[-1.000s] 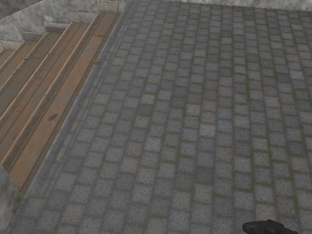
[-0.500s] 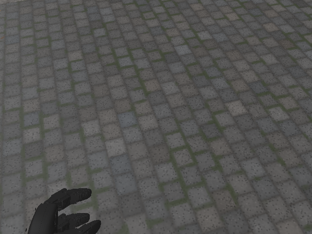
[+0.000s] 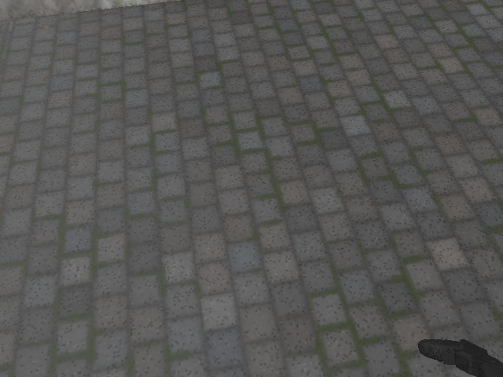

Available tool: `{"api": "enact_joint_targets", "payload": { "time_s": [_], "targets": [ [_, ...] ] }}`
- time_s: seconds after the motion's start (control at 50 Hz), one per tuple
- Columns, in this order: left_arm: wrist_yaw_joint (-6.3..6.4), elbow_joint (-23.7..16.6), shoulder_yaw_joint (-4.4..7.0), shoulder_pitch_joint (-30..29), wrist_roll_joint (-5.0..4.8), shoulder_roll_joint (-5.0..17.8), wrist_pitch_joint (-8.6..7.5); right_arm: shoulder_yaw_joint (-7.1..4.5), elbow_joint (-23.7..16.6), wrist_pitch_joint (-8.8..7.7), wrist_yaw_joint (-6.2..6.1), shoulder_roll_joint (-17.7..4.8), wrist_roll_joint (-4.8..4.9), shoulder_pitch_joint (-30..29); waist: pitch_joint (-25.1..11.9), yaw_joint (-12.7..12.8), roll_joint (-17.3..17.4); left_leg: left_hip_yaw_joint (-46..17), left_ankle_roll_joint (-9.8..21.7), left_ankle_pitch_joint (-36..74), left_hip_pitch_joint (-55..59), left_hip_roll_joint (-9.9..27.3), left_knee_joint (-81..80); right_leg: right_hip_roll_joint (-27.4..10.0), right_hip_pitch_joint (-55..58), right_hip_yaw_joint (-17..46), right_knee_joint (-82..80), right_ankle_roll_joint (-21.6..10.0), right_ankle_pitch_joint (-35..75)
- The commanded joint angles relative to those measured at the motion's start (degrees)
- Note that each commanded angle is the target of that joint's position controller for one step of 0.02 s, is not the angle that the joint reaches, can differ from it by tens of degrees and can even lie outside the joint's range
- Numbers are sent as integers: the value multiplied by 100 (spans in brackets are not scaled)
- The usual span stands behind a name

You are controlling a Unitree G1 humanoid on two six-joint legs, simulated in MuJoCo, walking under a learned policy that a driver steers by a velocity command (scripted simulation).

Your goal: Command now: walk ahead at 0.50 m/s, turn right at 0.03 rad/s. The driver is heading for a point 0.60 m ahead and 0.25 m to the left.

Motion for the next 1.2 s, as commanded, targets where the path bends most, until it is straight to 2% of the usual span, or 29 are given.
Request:
{"api": "enact_joint_targets", "payload": {
  "time_s": [0.02,0.04,0.06,0.08,0.1,0.14,0.18,0.24,0.34,0.42,0.48,0.52,0.54,0.56,0.58,0.6,0.62,0.66,0.76,0.86,0.96,1.0,1.04,1.06,1.08,1.1,1.12,1.16,1.2],
  "targets": [
    [17,-227,166,-206,14,875,2,-303,-72,-130,37,-914,-31,813,-628,-864,-718,217,394,-234,1756,-285,-152,-1364,-57,442,1415,-557,5580],
    [12,-376,97,-353,84,771,-13,-407,184,-126,-1,-1258,-99,1944,-1429,-1291,-374,-656,751,321,3632,521,139,-1049,-1194,249,2963,-381,4423],
    [-76,-352,-109,444,47,145,-133,-489,322,-99,-4,-1641,-142,2599,-2427,-1076,1076,-3289,1769,-648,5942,1941,-247,-70,-3541,106,5351,74,1009],
    [-136,-229,-44,311,-20,502,-270,-339,340,-36,-35,-1144,-79,2723,-2573,-1205,1050,-4244,1712,-1249,6102,2019,-879,-47,-4288,843,6028,-11,-908],
    [-133,-411,58,-294,-143,852,-318,-272,233,-23,-79,-938,-23,2082,-1606,-1118,754,-3369,1388,-1431,5331,1840,-1023,-396,-4785,737,6206,-53,-517],
    [-30,-547,79,-930,-30,772,-286,-194,86,-45,-78,-704,-84,1269,-563,-763,-105,-2210,1121,-565,3434,1433,-1398,-902,-4424,413,5504,-47,314],
    [33,-575,106,-811,41,579,-179,-138,139,-87,-35,-544,-122,1192,-403,-457,120,-1792,1036,-175,2669,1142,-1712,-1090,-3854,406,4992,-31,584],
    [63,-698,97,-1055,117,417,-128,-201,229,-86,-95,-774,-48,1435,-201,-374,122,-1448,1123,193,2325,1018,-1961,-1115,-3939,265,4105,158,976],
    [10,-962,20,-2191,104,284,-170,-286,342,-20,-217,-990,32,1869,12,-675,176,-957,814,23,1989,613,-1945,-729,-3374,111,1972,354,2609],
    [-75,-1173,-5,-2882,21,425,-228,-306,479,38,-233,-991,86,2275,122,-885,251,-1345,794,-416,2384,811,-1634,-567,-3220,206,1300,368,2617],
    [-132,-1207,61,-2780,4,709,-333,-357,466,109,-293,-1089,86,2261,17,-676,384,-1772,670,-514,2669,976,-1134,-530,-2693,278,886,245,2088],
    [-88,-912,216,-1694,78,1022,-383,-291,359,133,-306,-859,58,2121,-572,-147,321,-1601,410,52,2289,528,-56,-655,-1055,310,758,-38,1894],
    [-36,-769,329,-641,149,1425,-395,-182,171,121,-292,-545,-36,1988,-1406,287,-339,-1111,171,-872,1356,69,1665,-1678,526,1222,907,-381,1869],
    [-44,-653,405,-298,167,1774,-315,-75,-9,29,-282,-183,99,2683,-2032,-34,-2054,-526,-131,-3358,-643,-545,3351,-2923,2141,3477,478,-1252,1111],
    [-46,-727,274,-377,136,1204,-285,-192,101,11,-293,-755,186,2587,-1785,66,-1581,-885,-157,-3387,-1267,-157,4195,-2840,1889,3822,241,-1239,170],
    [-41,-821,168,-717,109,838,-281,-276,21,36,-293,-1036,176,2153,-1110,98,-1133,-859,-138,-2866,-1433,56,4384,-2595,1212,2958,123,-972,226],
    [-54,-862,109,-1074,130,719,-267,-292,-10,79,-304,-965,141,1956,-742,-68,-778,-738,-170,-2411,-1205,266,4315,-2337,485,2312,-39,-812,684],
    [-74,-820,43,-1429,181,528,-257,-325,-105,168,-278,-772,83,1834,-257,-337,-858,-719,-196,-1924,-846,533,3954,-2006,-463,1471,-404,-697,1328],
    [-21,-625,148,-1293,177,790,-308,-292,-399,325,-211,-524,69,1508,-39,-445,-617,-667,-339,-1088,-949,625,3231,-1966,-777,379,-807,-794,2488],
    [35,-538,192,-1098,136,1023,-255,-194,-687,305,-47,-442,45,701,187,-209,-548,-286,-298,110,-624,518,1706,-1795,-696,-579,-867,-604,2681],
    [40,-396,268,-667,16,1290,-105,-157,-1086,343,120,-513,48,-1,436,-48,-555,108,-69,-484,-604,341,929,-2077,122,-941,-495,-453,3169],
    [63,-393,297,-728,-34,1440,-16,-232,-1125,348,142,-659,-31,226,247,-296,-732,435,116,-1076,136,-70,714,-2054,189,-1094,326,-353,5425],
    [99,-387,269,-770,-65,1454,46,-484,-738,322,87,-1109,-67,1678,-558,-1082,-639,511,425,-87,2266,-530,-122,-1686,-298,-1300,2257,-34,6076],
    [82,-542,154,-651,152,1151,-10,-616,-593,354,-60,-1624,-110,2341,-1225,-1212,184,-764,762,2113,4186,463,229,-1345,-1904,-1317,4062,294,3409],
    [-33,-702,-85,-28,222,545,-155,-556,-755,319,-88,-2027,-226,1990,-2219,-567,1364,-3496,2025,3695,5782,2215,31,-374,-3863,-634,6022,603,-1708],
    [-97,-483,39,-322,24,1121,-235,-435,-783,348,-67,-1542,-204,2330,-2846,-1044,381,-3262,1962,3886,5572,2122,-165,-563,-3715,353,6376,554,-1605],
    [-104,-623,55,-761,-140,1117,-226,-356,-723,325,-49,-1299,-163,1985,-2001,-958,375,-2289,1729,4013,5013,1875,-165,-811,-4133,229,6237,505,-1251],
    [31,-575,56,-1027,32,1025,-129,-261,-741,289,-63,-940,-51,1293,-966,-618,-78,-1501,1244,2957,3368,1320,-575,-1122,-3941,133,5414,505,-524],
    [107,-508,80,-749,61,953,88,-242,-759,263,-54,-922,-172,962,-843,-262,54,-1117,1184,2891,2268,1154,-968,-1118,-3100,118,5133,531,-116]
  ]
}}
